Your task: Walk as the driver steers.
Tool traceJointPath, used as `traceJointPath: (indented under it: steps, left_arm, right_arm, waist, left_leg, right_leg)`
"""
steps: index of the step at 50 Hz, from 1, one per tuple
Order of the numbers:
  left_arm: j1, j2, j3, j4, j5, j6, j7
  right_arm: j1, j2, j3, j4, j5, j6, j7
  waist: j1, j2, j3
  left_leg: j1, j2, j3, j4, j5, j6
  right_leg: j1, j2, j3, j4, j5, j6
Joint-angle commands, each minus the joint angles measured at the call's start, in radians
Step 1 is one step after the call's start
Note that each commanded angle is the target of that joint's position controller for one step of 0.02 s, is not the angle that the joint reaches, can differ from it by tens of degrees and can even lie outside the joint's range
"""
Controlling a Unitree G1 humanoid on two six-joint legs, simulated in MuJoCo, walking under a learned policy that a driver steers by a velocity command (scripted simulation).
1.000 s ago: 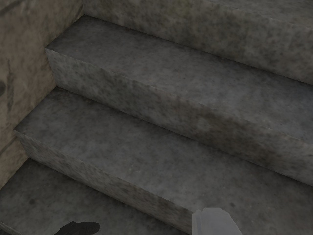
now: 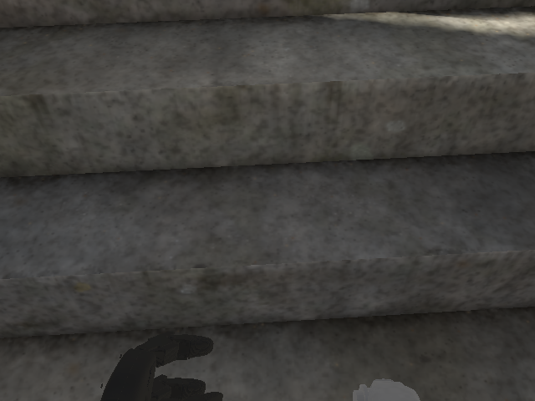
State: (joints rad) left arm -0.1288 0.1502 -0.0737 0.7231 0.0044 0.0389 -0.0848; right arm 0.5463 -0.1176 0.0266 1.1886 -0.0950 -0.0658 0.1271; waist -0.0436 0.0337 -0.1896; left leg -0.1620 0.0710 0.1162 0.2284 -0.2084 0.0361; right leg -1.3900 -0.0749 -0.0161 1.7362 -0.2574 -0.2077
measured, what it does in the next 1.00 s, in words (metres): climbs: right foot 0.19 m higher, then left foot 0.19 m higher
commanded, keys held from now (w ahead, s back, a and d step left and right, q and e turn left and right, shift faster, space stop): w+q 0.44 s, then w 0.08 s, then w+e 0.48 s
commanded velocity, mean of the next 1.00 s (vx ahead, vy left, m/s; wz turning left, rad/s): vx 0.50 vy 0.00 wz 0.11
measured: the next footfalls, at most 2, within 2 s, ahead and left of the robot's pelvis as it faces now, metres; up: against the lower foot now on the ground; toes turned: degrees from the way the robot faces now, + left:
right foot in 0.04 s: +0.19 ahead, -0.14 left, +0.19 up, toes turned +1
left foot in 0.52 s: +0.42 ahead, +0.16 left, +0.38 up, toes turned +20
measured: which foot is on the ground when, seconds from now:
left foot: down 0.00-0.06, up 0.08-0.50, down 0.52-1.00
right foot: up 0.00-0.02, down 0.04-0.56, up 0.58-1.00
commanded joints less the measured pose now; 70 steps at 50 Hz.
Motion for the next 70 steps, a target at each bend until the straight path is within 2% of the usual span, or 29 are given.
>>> traceJointPath:
  steps: [1,3,4,5,7,10,12,20,22,24,26,28,29,30,31,32,33,35,38,46,49,52,54,56,57,58,64,66,70]
  left_arm:
    - [0.102,0.141,0.027,-0.029,0.004,0.027,-0.01]
    - [0.262,0.21,0.059,0.01,0.033,0.022,0.027]
    - [0.56,0.263,0.077,0.113,0.034,0.03,0.041]
    - [0.713,0.334,0.114,0.172,0.074,0.032,0.042]
    - [0.517,0.251,0.112,0.278,0.045,-0.045,0.044]
    - [0.267,-0.043,0.049,0.322,0.03,-0.081,0.044]
    - [0.244,-0.09,0.043,0.33,0.055,-0.091,0.039]
    - [0.546,0.018,0.029,0.438,0.151,-0.131,0.022]
    - [0.534,0.128,0.057,0.417,0.114,-0.138,-0.02]
    - [0.579,0.247,0.078,0.414,0.045,-0.171,-0.034]
    - [0.617,0.295,0.109,0.41,0.018,-0.183,-0.036]
    - [0.755,0.2,0.102,0.419,0.122,-0.157,-0.078]
    - [0.692,0.126,0.101,0.408,0.119,-0.128,-0.103]
    - [0.67,0.097,0.121,0.436,0.063,-0.11,-0.098]
    - [0.595,0.055,0.125,0.427,0.026,-0.112,-0.079]
    - [0.345,0.034,0.122,0.151,0.025,-0.172,0.034]
    - [0.311,-0.004,0.108,0.117,0.029,-0.178,0.076]
    - [0.496,0.007,0.089,0.298,-0.015,-0.111,0.007]
    - [0.449,-0.01,0.085,0.284,-0.007,-0.095,-0.029]
    - [0.026,0.034,0.052,0.091,0.002,-0.048,0.011]
    - [-0.129,0.042,0.037,0.012,0.025,0.022,0.007]
    - [0.16,0.009,0.045,0.058,0.036,0.019,-0.021]
    - [0.24,0.077,0.07,0.086,0.024,0.012,0.004]
    - [0.608,0.205,0.115,0.225,0.005,0.018,0.043]
    - [0.696,0.239,0.132,0.264,0.059,0.009,0.041]
    - [0.71,0.205,0.126,0.311,0.081,-0.01,0.043]
    - [0.315,0.023,0.065,0.346,0.044,-0.105,0.0]
    - [0.412,0.063,0.073,0.334,0.075,-0.115,0.006]
    - [0.695,0.021,0.046,0.444,0.129,-0.115,-0.001]
  right_arm:
    - [-0.258,-0.353,-0.061,-0.185,0.095,-0.099,0.016]
    - [-0.181,-0.293,-0.067,-0.14,0.088,-0.096,0.036]
    - [-0.047,-0.193,-0.05,-0.112,0.016,-0.073,0.059]
    - [-0.036,-0.12,-0.048,-0.08,0.006,-0.039,0.072]
    - [-0.153,-0.021,-0.034,-0.089,0.081,-0.032,0.031]
    - [-0.294,-0.016,-0.032,-0.185,0.052,0.0,-0.034]
    - [-0.292,0.018,-0.015,-0.195,0.071,0.025,-0.03]
    - [-0.756,-0.062,0.044,-0.472,0.088,0.083,-0.055]
    - [-0.929,-0.097,0.048,-0.556,0.077,0.138,-0.044]
    - [-0.758,-0.048,0.049,-0.507,0.078,0.158,-0.002]
    - [-0.607,-0.074,0.039,-0.449,0.064,0.134,-0.016]
    - [-0.3,-0.21,0.002,-0.329,0.088,0.141,-0.054]
    - [-0.089,-0.276,-0.029,-0.252,0.035,0.14,-0.071]
    - [0.015,-0.331,-0.082,-0.202,0.024,0.107,-0.071]
    - [-0.068,-0.319,-0.079,-0.163,0.03,0.072,-0.072]
    - [-0.335,-0.178,-0.082,-0.176,0.089,0.039,-0.12]
    - [-0.39,-0.099,-0.058,-0.147,0.085,0.014,-0.139]
    - [-0.41,-0.041,-0.013,-0.169,0.004,0.027,-0.048]
    - [-0.402,-0.054,-0.024,-0.167,0.033,0.015,-0.053]
    - [-0.117,-0.058,0.007,-0.115,-0.057,-0.017,-0.051]
    - [-0.131,-0.139,-0.001,-0.105,0.007,0.003,0.003]
    - [-0.21,-0.312,-0.044,-0.13,0.052,-0.063,-0.006]
    - [-0.036,-0.235,-0.033,-0.063,-0.01,-0.064,0.007]
    - [-0.144,-0.214,-0.037,-0.104,-0.037,-0.022,0.052]
    - [-0.243,-0.157,-0.05,-0.101,0.01,0.008,0.061]
    - [-0.233,-0.092,-0.031,-0.106,0.03,0.009,0.056]
    - [-0.356,-0.112,-0.011,-0.237,0.047,0.009,-0.068]
    - [-0.459,-0.085,0.006,-0.273,0.065,0.006,-0.062]
    - [-0.656,-0.066,0.035,-0.388,0.041,0.015,-0.088]
  waist:
    - [0.243,0.14,-0.074]
    - [0.248,0.11,-0.168]
    - [0.263,-0.122,-0.401]
    - [0.309,-0.282,-0.294]
    - [0.163,-0.273,0.066]
    - [0.012,0.042,0.045]
    - [-0.037,-0.013,0.083]
    - [0.033,-0.029,0.078]
    - [0.027,-0.105,0.092]
    - [-0.067,-0.196,0.022]
    - [-0.086,-0.238,-0.017]
    - [-0.099,-0.05,-0.308]
    - [-0.179,0.157,-0.288]
    - [-0.206,0.163,-0.193]
    - [-0.136,0.153,-0.014]
    - [0.006,0.031,0.033]
    - [0.058,-0.048,0.108]
    - [0.072,-0.052,0.077]
    - [0.122,0.038,0.035]
    - [0.02,0.014,0.078]
    - [0.049,0.083,0.101]
    - [0.187,0.117,-0.007]
    - [0.11,0.12,-0.121]
    - [0.261,-0.054,-0.165]
    - [0.288,-0.243,-0.059]
    - [0.236,-0.243,-0.032]
    - [-0.087,-0.017,0.074]
    - [-0.041,-0.14,0.084]
    - [0.041,-0.027,0.064]
  left_leg:
    - [-0.218,0.189,-0.057,-0.051,1.644,0.246]
    - [-0.103,0.174,-0.097,0.322,1.741,0.206]
    - [-0.389,0.093,-0.162,0.675,1.215,0.184]
    - [-0.659,-0.078,-0.274,1.195,0.327,0.164]
    - [-1.055,-0.105,-0.376,1.76,0.281,0.199]
    - [-1.06,-0.07,-0.367,1.785,0.218,0.243]
    - [-1.119,-0.055,-0.328,1.825,0.184,0.245]
    - [-1.304,0.069,-0.107,1.673,0.138,0.284]
    - [-0.837,0.026,0.031,1.369,-0.139,0.23]
    - [-0.713,-0.079,0.12,1.291,-0.157,0.149]
    - [-0.694,-0.16,0.132,0.893,-0.176,0.135]
    - [0.001,-0.065,-0.347,0.743,0.117,0.282]
    - [0.161,0.098,-0.734,0.333,-0.103,0.331]
    - [0.045,0.185,-0.964,0.161,-0.362,0.295]
    - [-0.088,0.172,-0.884,0.178,-0.437,0.219]
    - [-0.208,0.18,-0.744,0.188,-0.577,0.172]
    - [-0.336,0.154,-0.598,0.249,-0.532,0.12]
    - [-0.342,0.153,-0.436,0.227,0.03,0.097]
    - [-0.249,0.134,-0.214,0.149,0.175,0.183]
    - [-0.122,0.133,-0.002,-0.055,0.078,0.172]
    - [-0.225,0.23,0.02,-0.244,0.507,0.262]
    - [0.178,0.302,0.119,0.046,1.632,0.281]
    - [0.175,0.253,0.108,0.275,1.798,0.263]
    - [-0.319,0.097,0.0,0.673,1.201,0.226]
    - [-0.624,-0.063,-0.125,1.216,0.38,0.144]
    - [-0.805,-0.097,-0.347,1.53,0.399,0.161]
    - [-1.062,-0.042,-0.249,1.766,0.295,0.193]
    - [-1.055,-0.06,-0.133,1.989,0.151,0.166]
    - [-1.295,-0.026,-0.147,1.876,0.137,0.164]
  right_leg:
    - [0.758,0.142,-0.136,-0.339,0.037,0.099]
    - [0.981,0.141,-0.029,-0.744,0.125,0.018]
    - [1.373,-0.061,0.413,-0.924,0.335,-0.146]
    - [1.297,-0.219,0.884,-1.301,-0.229,-0.216]
    - [1.046,-0.201,0.71,-1.275,-0.498,-0.085]
    - [0.993,-0.16,0.354,-1.291,-0.142,-0.023]
    - [0.99,-0.141,0.176,-1.348,0.047,0.015]
    - [1.128,-0.177,-0.089,-1.654,0.023,0.036]
    - [0.845,-0.175,-0.165,-1.841,0.347,-0.013]
    - [1.098,-0.238,-0.204,-1.625,1.395,-0.071]
    - [1.493,-0.257,-0.182,-1.428,1.748,-0.05]
    - [1.026,-0.131,-0.031,-0.991,1.387,-0.004]
    - [0.705,0.046,0.058,-0.697,0.386,0.04]
    - [0.587,0.114,0.289,-0.14,0.371,0.057]
    - [0.401,0.143,0.359,0.131,0.407,0.054]
    - [0.488,0.12,0.16,0.291,0.271,0.086]
    - [0.441,0.097,0.163,0.295,0.3,0.081]
    - [0.302,0.1,0.335,0.31,0.429,-0.012]
    - [0.18,0.083,0.197,0.536,0.198,-0.05]
    - [-0.043,-0.003,0.021,0.305,0.323,-0.04]
    - [0.294,-0.004,-0.13,-0.182,-0.13,-0.018]
    - [0.451,0.134,-0.174,-0.406,-0.079,0.046]
    - [0.68,0.191,-0.079,-0.495,0.058,-0.022]
    - [1.121,0.113,0.383,-0.952,-0.215,-0.1]
    - [1.129,-0.008,0.77,-1.294,-0.403,-0.157]
    - [1.109,-0.04,0.865,-1.313,-0.552,-0.085]
    - [0.851,0.073,0.27,-1.264,0.114,0.095]
    - [0.794,0.075,0.303,-1.349,0.087,0.041]
    - [1.029,0.033,0.412,-1.342,-0.056,-0.005]
Keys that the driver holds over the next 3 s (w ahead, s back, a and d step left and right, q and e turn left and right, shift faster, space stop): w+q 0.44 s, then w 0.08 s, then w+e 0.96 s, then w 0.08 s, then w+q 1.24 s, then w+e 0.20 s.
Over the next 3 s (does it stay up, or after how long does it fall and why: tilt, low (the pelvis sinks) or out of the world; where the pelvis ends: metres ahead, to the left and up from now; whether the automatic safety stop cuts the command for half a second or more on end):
stays up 1.46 0.07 1.10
